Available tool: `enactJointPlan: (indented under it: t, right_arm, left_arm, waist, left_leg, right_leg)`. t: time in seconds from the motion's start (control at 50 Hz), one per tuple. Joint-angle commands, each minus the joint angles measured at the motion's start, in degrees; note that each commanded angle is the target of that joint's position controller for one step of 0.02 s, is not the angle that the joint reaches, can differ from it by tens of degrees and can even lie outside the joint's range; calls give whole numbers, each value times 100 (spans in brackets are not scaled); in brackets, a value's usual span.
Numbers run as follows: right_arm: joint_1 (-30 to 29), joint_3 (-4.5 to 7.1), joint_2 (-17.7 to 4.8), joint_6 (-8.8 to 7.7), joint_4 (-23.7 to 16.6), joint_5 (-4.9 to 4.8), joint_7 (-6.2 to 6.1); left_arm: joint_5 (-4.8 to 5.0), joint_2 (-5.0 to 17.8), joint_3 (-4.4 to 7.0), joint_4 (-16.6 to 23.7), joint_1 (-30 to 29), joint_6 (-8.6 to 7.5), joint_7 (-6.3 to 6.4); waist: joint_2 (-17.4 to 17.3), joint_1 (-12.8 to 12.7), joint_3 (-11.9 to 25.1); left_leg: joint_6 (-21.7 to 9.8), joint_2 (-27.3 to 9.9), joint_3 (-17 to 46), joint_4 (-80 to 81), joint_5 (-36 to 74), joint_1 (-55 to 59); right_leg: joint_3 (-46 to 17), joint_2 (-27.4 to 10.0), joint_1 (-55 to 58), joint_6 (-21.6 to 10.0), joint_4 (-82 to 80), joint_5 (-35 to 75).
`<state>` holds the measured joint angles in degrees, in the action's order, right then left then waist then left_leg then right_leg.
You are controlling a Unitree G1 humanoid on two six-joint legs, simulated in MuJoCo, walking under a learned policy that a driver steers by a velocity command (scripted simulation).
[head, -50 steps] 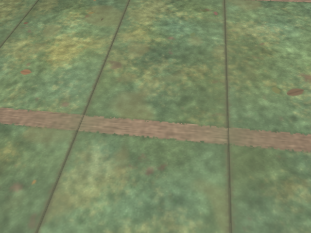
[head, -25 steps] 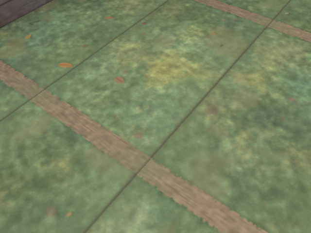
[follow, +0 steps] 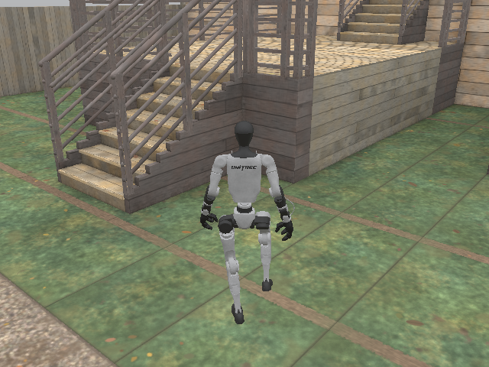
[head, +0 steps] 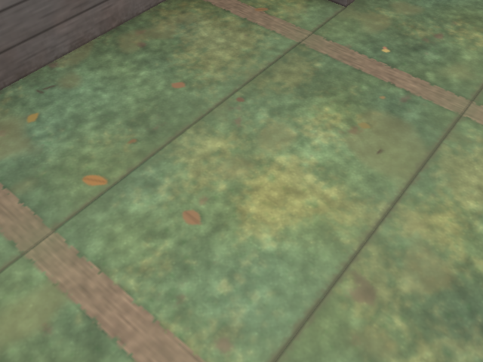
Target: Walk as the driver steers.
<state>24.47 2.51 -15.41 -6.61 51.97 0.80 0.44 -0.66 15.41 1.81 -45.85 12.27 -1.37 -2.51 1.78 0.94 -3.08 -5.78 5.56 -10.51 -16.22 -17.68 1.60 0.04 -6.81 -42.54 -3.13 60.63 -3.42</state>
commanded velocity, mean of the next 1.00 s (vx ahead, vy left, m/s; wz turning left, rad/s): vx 0.16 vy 0.00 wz -0.90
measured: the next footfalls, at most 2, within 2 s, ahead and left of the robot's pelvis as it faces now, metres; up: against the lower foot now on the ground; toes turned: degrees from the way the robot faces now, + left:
right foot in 0.14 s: +0.34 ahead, -0.06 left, +0.00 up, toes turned -9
left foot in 0.76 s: +0.48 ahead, +0.05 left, +0.00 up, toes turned -53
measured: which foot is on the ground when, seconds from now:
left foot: down 0.00-0.14, up 0.16-0.74, down 0.76-1.00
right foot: up 0.00-0.12, down 0.14-0.76, up 0.78-1.00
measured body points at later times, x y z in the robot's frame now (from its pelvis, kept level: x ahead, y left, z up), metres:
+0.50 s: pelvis +0.25 -0.01 +0.00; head +0.29 -0.05 +0.44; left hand +0.43 +0.25 -0.10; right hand +0.34 -0.31 -0.10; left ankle +0.42 +0.14 -0.66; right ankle +0.30 -0.05 -0.74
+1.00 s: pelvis +0.36 +0.04 +0.01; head +0.41 +0.03 +0.45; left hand +0.67 +0.13 -0.12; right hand +0.24 -0.25 -0.06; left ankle +0.45 +0.08 -0.74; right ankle +0.24 -0.02 -0.64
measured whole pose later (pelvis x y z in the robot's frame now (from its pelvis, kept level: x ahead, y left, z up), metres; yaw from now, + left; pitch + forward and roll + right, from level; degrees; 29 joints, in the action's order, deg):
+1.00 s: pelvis +0.36 +0.04 +0.01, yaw -56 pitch +0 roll +0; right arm 8.2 0.3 -16.4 1.4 36.8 1.4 -2.5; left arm -0.6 22.5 5.3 -40.6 13.8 5.0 -2.9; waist 4.0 -1.0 -4.5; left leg -2.4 0.2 -3.5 -22.9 -10.4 -12.2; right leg -5.4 2.8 -30.0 3.9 68.2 -20.7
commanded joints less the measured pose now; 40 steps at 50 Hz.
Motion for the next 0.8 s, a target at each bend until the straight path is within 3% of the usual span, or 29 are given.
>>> enactJointPlan:
  t: [0.02,0.04,0.08,0.1,0.12,0.14,0.16,0.18,0.2,0.22,0.24,0.28,0.3,0.36,0.44,0.5,0.6,0.66,0.72,0.74,0.76,0.78,0.8]
  right_arm:
    - [-822,-11,-338,-205,-520,-105,-80]
    - [-710,9,-480,-223,-511,-128,-143]
    - [-705,91,-800,-192,-553,-182,-272]
    - [-851,138,-932,-124,-610,-188,-325]
    - [-1138,173,-997,-35,-699,-167,-338]
    - [-1530,208,-946,72,-744,-235,-288]
    - [-1520,89,-349,127,-802,-102,-164]
    - [-14,-31,-40,177,-1103,-85,-216]
    - [117,-104,-303,177,-1159,52,-244]
    - [-140,-82,-541,227,-1134,109,-241]
    - [-680,-29,-672,296,-1211,224,-236]
    - [-992,-32,-664,561,-1347,261,-272]
    - [-1083,-69,-563,676,-1385,244,-298]
    - [-1294,-119,-427,783,-1536,170,-310]
    - [-1855,-81,-543,890,-1738,126,-276]
    - [-2158,-59,-634,863,-1783,96,-271]
    - [-2335,-51,-770,705,-1773,24,-267]
    - [-2268,-50,-862,617,-1753,-44,-261]
    - [-1867,-9,-991,574,-1650,-94,-323]
    - [-1725,11,-1039,549,-1616,-72,-376]
    - [-1868,54,-1241,543,-1655,-49,-437]
    - [-1785,104,-1624,600,-1845,-5,-455]
    - [-1876,104,-1676,662,-1847,51,-401]
  left_arm:
    - [3,-99,-79,249,-127,-106,-108]
    - [-21,-74,-77,212,-82,-126,-147]
    - [-116,146,0,57,543,-95,-171]
    - [-163,372,94,-65,1157,-60,-141]
    - [-202,670,238,-275,2095,-35,-68]
    - [-143,944,397,-431,2783,-50,55]
    - [54,1240,476,-445,2291,-31,189]
    - [-88,1814,551,-163,1766,-65,173]
    - [-6,1694,610,263,1215,-1,190]
    - [56,1283,528,454,721,100,252]
    - [93,905,416,475,483,163,262]
    - [95,806,376,406,605,129,268]
    - [66,893,397,366,679,109,254]
    - [29,1150,502,448,702,104,274]
    - [115,1210,570,597,694,313,355]
    - [85,1227,610,663,764,402,354]
    - [8,1321,652,735,763,403,319]
    - [-40,1403,657,818,592,410,271]
    - [-45,1406,627,943,192,409,233]
    - [4,1354,600,946,110,390,234]
    - [51,1041,523,869,502,351,243]
    - [97,760,447,927,772,331,278]
    - [-83,1348,565,972,678,329,271]
  waist:
    - [-360,-296,-380]
    - [-366,-265,-197]
    - [-679,-486,309]
    - [-818,-787,629]
    - [-825,-1270,1024]
    - [-333,-1802,1146]
    - [967,-1330,418]
    - [1064,-201,1575]
    - [344,-259,2438]
    - [-373,-69,1697]
    - [-892,11,1061]
    - [-855,52,558]
    - [-827,42,541]
    - [-470,-59,952]
    - [108,-314,917]
    - [331,-481,669]
    - [537,-551,574]
    - [594,-482,567]
    - [676,-212,491]
    - [515,-68,446]
    - [-250,-295,643]
    - [-1137,-322,965]
    - [-1042,-285,831]
  left_leg:
    - [267,-964,-461,356,4899,-1429]
    - [308,-1020,-511,72,5308,-1121]
    - [488,-1272,-500,-897,6402,-667]
    - [568,-1432,-421,-1716,6802,-699]
    - [625,-1547,-280,-3009,6570,-990]
    - [724,-1103,-336,-5286,4336,-1432]
    - [763,41,-298,-7281,-1470,-2935]
    - [922,87,894,-8480,-1677,-3915]
    - [817,-156,1596,-8286,-1104,-4077]
    - [798,-380,1634,-7795,-880,-4067]
    - [821,-573,1633,-7146,-869,-4060]
    - [919,-777,1587,-6090,-721,-3566]
    - [967,-804,1531,-5726,-623,-3323]
    - [1009,-794,1547,-5058,-112,-3372]
    - [1039,-685,1768,-4457,341,-3881]
    - [1008,-574,1938,-3976,347,-4162]
    - [806,-305,2061,-3154,114,-3879]
    - [680,-99,2058,-2543,-56,-3152]
    - [663,-6,2017,-1266,113,-1791]
    - [655,-147,2027,-428,620,-1164]
    - [510,-927,2540,118,738,-424]
    - [5,-2458,3979,279,492,117]
    - [-481,-2774,4455,355,935,-461]
  right_leg:
    - [876,442,1348,-32,-1677,1376]
    - [1105,669,1623,-86,-2137,1726]
    - [1285,1073,2390,-269,-2368,1652]
    - [1210,1240,3028,-407,-2299,1286]
    - [911,1276,3929,-611,-2277,1037]
    - [444,998,4552,-985,-3007,1606]
    - [-343,514,4760,-1025,-2988,4829]
    - [-2539,-811,5806,-2146,-2721,7765]
    - [-3692,-1226,5899,-2468,-3541,5488]
    - [-3710,-1002,4856,-2340,-4048,3078]
    - [-3380,-613,3994,-2035,-4404,1461]
    - [-2759,-259,2960,-1635,-4428,2150]
    - [-2498,-52,2636,-1452,-4373,2469]
    - [-2305,306,2860,-900,-4049,2818]
    - [-2789,596,3270,-347,-4193,626]
    - [-3249,623,3620,-336,-4286,-327]
    - [-3708,594,3960,-504,-3990,227]
    - [-3941,617,3695,-580,-3771,858]
    - [-4161,842,2999,-276,-3738,515]
    - [-4055,1074,2622,-37,-3533,-255]
    - [-3435,1528,2177,252,-2954,-2301]
    - [-2079,2095,1542,476,-1479,-3234]
    - [-1343,2080,1119,550,-571,-3190]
